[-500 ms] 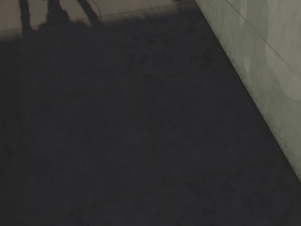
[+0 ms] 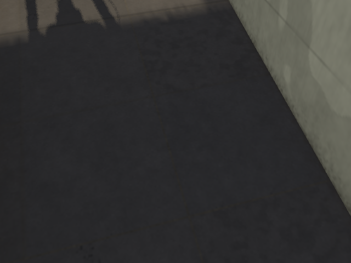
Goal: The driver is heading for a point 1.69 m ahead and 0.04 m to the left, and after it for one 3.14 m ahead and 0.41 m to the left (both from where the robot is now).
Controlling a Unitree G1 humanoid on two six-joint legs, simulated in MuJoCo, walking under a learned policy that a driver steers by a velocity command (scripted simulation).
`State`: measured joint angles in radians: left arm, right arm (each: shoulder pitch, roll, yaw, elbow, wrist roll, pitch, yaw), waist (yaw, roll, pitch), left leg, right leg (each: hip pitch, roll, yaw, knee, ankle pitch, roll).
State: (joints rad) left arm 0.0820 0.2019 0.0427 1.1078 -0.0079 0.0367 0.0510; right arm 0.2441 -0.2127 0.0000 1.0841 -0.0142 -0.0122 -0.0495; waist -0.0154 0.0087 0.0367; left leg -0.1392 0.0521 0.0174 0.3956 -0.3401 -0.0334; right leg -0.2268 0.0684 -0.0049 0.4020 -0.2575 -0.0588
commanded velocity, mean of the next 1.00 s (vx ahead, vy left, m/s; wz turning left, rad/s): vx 0.00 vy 0.00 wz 0.00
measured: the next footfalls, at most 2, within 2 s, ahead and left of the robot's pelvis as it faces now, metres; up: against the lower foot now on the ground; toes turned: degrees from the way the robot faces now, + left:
left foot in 1.34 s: +0.06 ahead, +0.17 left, +0.00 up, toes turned +3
right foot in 1.76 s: +0.43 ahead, -0.07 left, +0.05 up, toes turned -3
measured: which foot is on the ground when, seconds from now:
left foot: down 0.00-1.00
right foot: down 0.00-1.00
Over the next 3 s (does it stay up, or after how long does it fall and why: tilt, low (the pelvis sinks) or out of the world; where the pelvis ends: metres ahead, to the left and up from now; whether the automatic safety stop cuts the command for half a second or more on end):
stays up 0.95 0.02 0.12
